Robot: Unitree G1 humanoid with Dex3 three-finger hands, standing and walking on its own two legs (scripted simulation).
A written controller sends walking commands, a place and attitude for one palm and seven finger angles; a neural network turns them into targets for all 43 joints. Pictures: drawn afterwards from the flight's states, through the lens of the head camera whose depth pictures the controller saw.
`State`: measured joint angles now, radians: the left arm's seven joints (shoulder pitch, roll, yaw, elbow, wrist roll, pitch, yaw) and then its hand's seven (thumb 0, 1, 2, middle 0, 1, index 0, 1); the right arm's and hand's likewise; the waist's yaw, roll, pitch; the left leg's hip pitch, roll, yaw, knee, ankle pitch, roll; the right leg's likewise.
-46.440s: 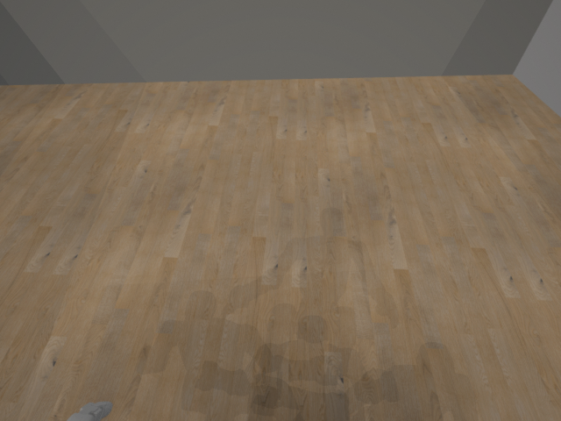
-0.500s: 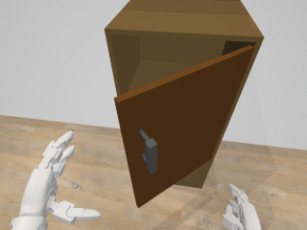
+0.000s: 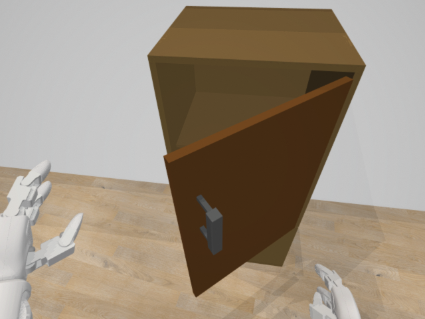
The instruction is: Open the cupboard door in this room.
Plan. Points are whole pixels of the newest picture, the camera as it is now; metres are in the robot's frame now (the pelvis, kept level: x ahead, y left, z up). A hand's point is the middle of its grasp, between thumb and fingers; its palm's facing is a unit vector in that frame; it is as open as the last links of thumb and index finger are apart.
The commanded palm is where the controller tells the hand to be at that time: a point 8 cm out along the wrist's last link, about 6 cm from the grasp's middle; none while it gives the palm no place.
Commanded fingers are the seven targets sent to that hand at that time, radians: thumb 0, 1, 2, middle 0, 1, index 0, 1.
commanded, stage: draw the hand back to the body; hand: left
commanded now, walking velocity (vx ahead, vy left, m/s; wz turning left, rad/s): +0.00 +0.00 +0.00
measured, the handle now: (208, 224) +0.28 +0.05 +0.05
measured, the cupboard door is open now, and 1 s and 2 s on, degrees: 42 42 42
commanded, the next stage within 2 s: step back with the hand held close in 0.44 s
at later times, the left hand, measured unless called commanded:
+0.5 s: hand (64, 233) +0.18 +0.24 +0.15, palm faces +0.44 -0.81 -0.39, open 7.4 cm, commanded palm +0.13 +0.28 +0.17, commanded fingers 0.00 0.90 0.90 -0.20 -0.30 -0.20 -0.30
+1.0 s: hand (53, 245) +0.17 +0.25 +0.15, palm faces +0.31 -0.81 -0.51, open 7.4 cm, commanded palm +0.10 +0.29 +0.17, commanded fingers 0.00 0.90 0.90 -0.20 -0.30 -0.20 -0.30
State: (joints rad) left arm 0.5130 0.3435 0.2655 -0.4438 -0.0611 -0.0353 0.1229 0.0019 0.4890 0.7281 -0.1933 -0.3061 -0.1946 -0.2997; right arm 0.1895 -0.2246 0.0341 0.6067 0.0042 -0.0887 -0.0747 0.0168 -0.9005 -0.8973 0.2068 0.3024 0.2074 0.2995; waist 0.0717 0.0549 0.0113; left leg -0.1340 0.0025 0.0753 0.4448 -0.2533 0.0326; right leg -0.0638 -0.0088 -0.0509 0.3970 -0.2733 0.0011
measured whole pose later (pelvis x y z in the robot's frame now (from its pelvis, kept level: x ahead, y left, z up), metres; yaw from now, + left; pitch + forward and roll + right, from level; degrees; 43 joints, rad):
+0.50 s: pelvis +0.00 -0.02 +0.00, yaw +0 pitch -4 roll +0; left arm 0.48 0.34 0.31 -0.40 -0.08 -0.06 0.12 0.01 0.88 0.90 -0.21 -0.31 -0.21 -0.30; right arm 0.18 -0.23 0.01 0.64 0.01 -0.09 -0.08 0.02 -0.90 -0.90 0.21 0.30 0.21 0.30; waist 0.07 0.06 0.03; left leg -0.11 0.03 0.07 0.41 -0.23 0.01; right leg -0.03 0.02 -0.05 0.36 -0.25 -0.02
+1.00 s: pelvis -0.05 +0.00 +0.00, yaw -3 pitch +0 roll -1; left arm 0.57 0.44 0.38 -0.50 -0.05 -0.12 0.13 0.01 0.88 0.90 -0.21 -0.31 -0.21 -0.30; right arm 0.17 -0.24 -0.02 0.53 0.02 0.01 -0.09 0.02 -0.90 -0.90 0.20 0.30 0.21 0.30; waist 0.00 0.01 0.04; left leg -0.28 0.03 0.12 0.48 -0.19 0.04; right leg -0.25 0.01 -0.01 0.46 -0.21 0.00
